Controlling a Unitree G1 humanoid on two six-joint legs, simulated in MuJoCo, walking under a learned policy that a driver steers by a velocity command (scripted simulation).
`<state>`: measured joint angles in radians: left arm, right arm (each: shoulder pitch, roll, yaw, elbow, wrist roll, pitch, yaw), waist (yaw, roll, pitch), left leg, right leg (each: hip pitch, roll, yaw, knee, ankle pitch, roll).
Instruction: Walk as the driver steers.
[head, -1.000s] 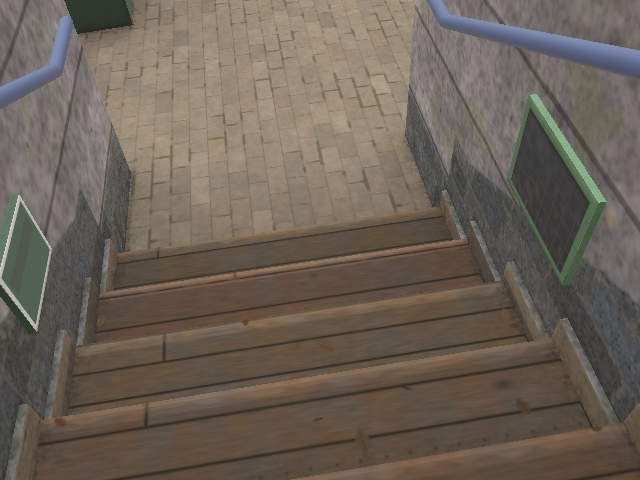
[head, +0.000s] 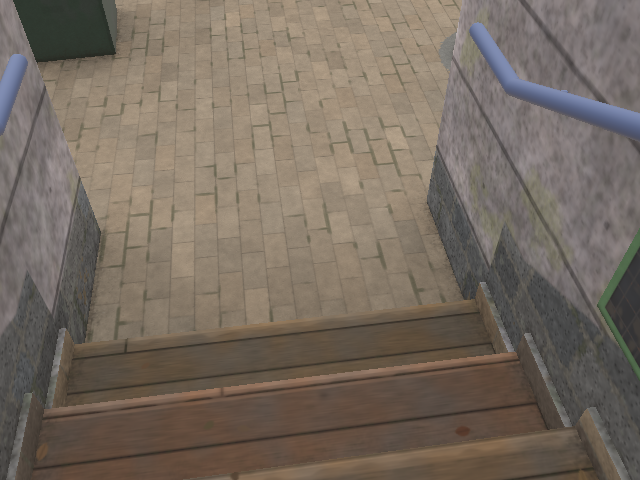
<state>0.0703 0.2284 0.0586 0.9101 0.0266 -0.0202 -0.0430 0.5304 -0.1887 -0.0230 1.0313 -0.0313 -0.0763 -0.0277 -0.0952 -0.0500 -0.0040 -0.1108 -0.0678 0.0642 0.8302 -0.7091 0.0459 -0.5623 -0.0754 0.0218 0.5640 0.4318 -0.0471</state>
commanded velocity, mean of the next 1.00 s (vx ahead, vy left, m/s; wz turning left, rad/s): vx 0.32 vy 0.00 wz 0.21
